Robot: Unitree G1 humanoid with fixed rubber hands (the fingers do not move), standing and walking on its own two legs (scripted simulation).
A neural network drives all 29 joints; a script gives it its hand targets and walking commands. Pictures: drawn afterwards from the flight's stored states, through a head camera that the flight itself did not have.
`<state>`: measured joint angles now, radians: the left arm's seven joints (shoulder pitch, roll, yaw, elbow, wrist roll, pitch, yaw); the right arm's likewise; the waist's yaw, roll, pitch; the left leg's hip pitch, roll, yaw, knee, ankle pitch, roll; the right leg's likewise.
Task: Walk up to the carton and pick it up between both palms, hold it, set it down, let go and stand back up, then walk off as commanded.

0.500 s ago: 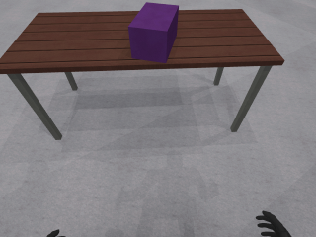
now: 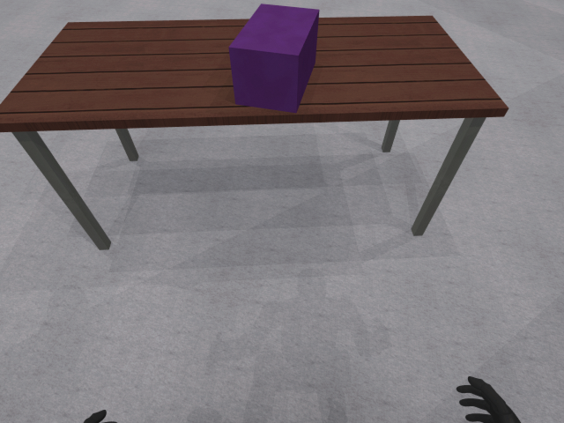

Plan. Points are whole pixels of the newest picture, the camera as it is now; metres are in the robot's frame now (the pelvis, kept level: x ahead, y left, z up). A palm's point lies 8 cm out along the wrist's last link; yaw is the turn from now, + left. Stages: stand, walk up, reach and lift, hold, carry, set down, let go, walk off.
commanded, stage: stand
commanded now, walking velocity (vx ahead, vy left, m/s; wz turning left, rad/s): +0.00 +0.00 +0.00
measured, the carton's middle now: (278, 56) +1.06 -0.01 -0.01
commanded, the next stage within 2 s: none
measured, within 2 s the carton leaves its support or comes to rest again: neither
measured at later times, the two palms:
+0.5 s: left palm out of the picture +0.09 +0.30 -0.11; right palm out of the picture +0.11 -0.30 -0.09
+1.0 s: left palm out of the picture +0.09 +0.30 -0.11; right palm out of the picture +0.11 -0.30 -0.09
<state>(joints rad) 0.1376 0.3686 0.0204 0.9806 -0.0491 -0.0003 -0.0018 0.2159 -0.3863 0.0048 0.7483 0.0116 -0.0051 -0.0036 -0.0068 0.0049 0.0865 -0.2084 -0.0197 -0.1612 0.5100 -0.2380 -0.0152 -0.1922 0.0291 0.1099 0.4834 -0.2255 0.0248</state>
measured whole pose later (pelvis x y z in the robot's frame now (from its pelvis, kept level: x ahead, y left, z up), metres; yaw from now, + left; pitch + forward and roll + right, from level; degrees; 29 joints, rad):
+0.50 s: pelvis +0.00 +0.00 +0.00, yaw +0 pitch -4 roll -1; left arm 0.14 0.37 0.02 0.98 -0.05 0.00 0.00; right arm 0.22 -0.39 0.00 0.75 0.01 -0.01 0.00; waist -0.01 0.00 0.09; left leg -0.21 -0.02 -0.16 0.51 -0.24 -0.02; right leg -0.19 0.03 0.11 0.48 -0.22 0.02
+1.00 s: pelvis +0.00 +0.00 +0.00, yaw +0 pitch -4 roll -1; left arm 0.14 0.37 0.02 0.98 -0.05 0.00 0.00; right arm 0.22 -0.39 0.00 0.75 0.01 0.00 0.00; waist -0.01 0.00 0.09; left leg -0.21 -0.02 -0.16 0.51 -0.24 -0.02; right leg -0.19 0.03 0.11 0.48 -0.22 0.02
